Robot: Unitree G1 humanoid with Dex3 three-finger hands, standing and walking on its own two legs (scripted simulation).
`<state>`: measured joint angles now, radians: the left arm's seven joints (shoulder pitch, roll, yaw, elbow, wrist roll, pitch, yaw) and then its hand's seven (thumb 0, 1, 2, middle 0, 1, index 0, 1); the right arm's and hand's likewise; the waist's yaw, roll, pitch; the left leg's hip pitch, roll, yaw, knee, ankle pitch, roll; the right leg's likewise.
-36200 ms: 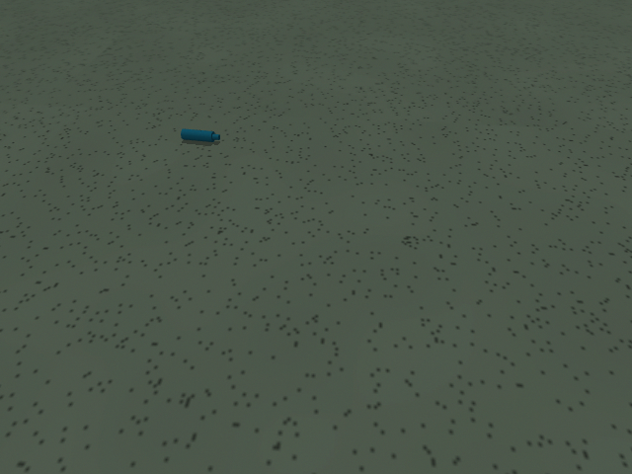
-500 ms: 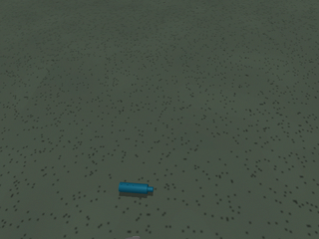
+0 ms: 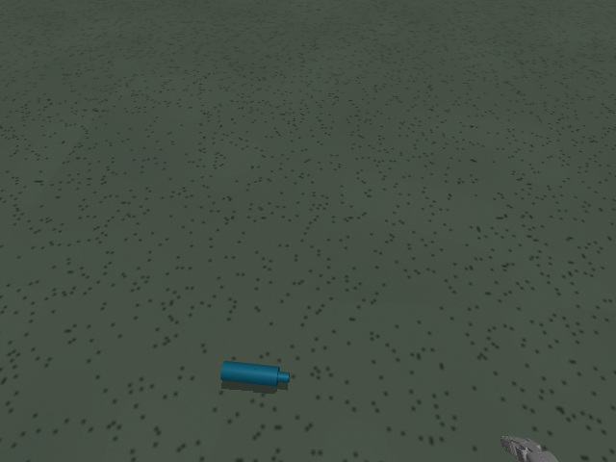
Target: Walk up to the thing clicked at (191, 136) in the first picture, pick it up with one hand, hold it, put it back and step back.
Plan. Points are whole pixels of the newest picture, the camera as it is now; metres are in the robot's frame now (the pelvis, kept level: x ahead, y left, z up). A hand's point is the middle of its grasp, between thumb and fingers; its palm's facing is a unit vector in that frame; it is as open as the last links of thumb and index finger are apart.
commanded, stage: walk up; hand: left
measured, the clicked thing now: (255, 374) +0.50 +0.18 -0.74
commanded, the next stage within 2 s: none
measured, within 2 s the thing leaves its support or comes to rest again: neither
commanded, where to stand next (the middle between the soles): +0.10 -0.03 m, yaw -2 degrees
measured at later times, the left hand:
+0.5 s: hand out of the picture +0.07 +0.25 -0.15, palm faces -0.02 -0.95 -0.31, open 7.4 cm
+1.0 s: hand out of the picture +0.10 +0.24 -0.14, palm faces -0.04 -0.92 -0.39, open 7.4 cm
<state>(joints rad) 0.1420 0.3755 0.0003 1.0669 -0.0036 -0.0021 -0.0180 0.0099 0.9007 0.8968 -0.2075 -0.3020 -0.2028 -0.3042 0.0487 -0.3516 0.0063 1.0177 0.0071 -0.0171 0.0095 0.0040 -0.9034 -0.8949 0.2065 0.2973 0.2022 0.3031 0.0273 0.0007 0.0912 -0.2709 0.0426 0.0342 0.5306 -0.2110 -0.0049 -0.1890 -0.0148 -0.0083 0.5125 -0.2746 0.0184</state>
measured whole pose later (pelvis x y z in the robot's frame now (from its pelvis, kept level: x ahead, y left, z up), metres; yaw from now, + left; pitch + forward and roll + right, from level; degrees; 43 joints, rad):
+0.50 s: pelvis +0.00 +0.00 +0.01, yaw +0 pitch -2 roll +0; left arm 0.10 0.35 0.02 1.16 0.01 0.00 -0.03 0.01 0.90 0.90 -0.21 -0.30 -0.20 -0.30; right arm 0.10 -0.35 0.00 1.17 -0.01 -0.01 0.01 0.00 -0.90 -0.90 0.21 0.30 0.20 0.30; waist -0.01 0.00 0.06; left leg -0.18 0.03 0.04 0.32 -0.10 -0.01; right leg -0.11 -0.02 0.00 0.32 -0.17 0.02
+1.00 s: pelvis +0.04 -0.04 +0.00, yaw -1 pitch -3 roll +1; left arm 0.20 0.38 0.06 1.08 0.04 -0.02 -0.03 0.01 0.90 0.90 -0.21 -0.30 -0.20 -0.30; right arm 0.21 -0.39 -0.06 1.05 -0.02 0.01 0.02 0.00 -0.90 -0.89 0.21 0.30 0.20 0.30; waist -0.02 0.01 0.06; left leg -0.19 0.06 0.02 0.52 -0.29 -0.02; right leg -0.21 -0.02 -0.03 0.53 -0.25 -0.02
